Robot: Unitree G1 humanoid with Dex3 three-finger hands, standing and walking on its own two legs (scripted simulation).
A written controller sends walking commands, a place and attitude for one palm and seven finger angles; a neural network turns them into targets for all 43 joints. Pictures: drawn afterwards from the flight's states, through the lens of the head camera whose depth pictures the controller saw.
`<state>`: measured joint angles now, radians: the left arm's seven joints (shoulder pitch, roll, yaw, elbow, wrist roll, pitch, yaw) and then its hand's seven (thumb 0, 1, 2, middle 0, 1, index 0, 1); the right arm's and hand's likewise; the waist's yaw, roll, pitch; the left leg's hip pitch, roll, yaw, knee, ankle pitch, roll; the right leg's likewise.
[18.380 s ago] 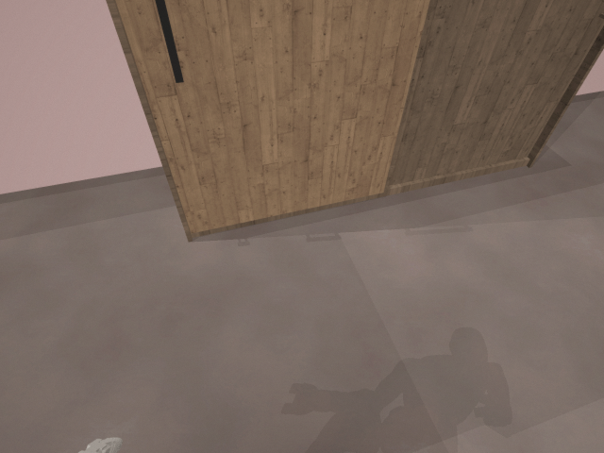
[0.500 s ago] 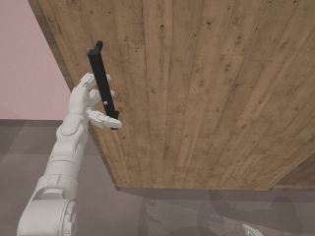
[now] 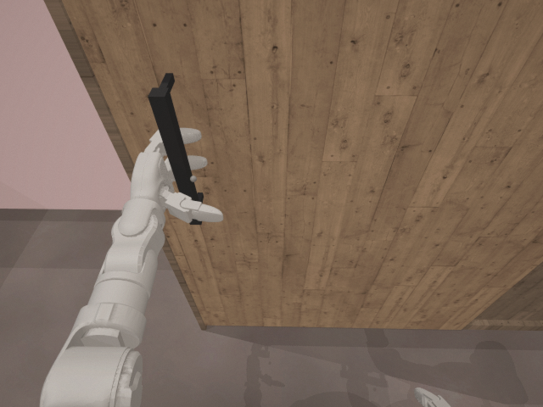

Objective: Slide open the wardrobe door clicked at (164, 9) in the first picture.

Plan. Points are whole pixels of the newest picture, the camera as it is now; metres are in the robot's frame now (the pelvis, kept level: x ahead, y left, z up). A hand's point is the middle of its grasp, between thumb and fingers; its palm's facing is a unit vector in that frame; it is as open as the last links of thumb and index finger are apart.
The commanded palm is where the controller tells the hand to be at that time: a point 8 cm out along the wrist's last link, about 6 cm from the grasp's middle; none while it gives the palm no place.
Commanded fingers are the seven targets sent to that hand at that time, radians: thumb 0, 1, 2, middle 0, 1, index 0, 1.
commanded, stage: slide the fingers in behind the handle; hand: left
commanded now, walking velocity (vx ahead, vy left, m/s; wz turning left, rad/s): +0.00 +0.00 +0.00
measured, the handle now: (184, 159) +0.47 +0.15 +0.12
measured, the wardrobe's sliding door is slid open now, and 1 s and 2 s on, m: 0.00 0.00 0.00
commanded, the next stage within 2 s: grip the handle and tug to test in 0.50 s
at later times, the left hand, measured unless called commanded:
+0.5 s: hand (193, 179) +0.41 +0.13 +0.13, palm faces -0.01 -1.00 +0.00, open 14.1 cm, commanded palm +0.38 +0.18 +0.13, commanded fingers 0.00 -0.50 0.30 -0.30 -1.20 -0.30 -1.20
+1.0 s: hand (192, 178) +0.41 +0.13 +0.13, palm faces -0.01 -1.00 +0.00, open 10.3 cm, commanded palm +0.39 +0.18 +0.13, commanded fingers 0.00 0.48 0.72 -0.41 -1.34 -0.41 -1.34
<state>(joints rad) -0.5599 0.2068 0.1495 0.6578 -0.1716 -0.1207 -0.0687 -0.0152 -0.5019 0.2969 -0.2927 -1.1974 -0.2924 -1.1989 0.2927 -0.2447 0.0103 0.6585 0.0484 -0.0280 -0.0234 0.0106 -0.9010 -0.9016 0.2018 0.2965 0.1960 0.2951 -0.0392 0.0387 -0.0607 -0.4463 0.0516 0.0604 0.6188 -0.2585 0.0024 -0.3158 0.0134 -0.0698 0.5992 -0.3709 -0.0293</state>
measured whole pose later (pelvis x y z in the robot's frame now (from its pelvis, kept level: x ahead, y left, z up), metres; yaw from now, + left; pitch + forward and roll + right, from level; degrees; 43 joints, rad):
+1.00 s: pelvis +0.00 +0.00 +0.00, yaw +1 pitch +5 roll -1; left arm -0.57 0.20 0.12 0.64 -0.17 -0.10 -0.05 -0.01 0.04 0.53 -0.34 -1.28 -0.34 -1.28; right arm 0.28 -0.24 0.01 0.66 0.05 -0.01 -0.03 0.01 -0.90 -0.90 0.20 0.30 0.20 0.30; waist -0.03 0.03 -0.05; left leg -0.44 0.04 0.05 0.61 -0.26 0.01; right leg -0.30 0.01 -0.08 0.58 -0.37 -0.02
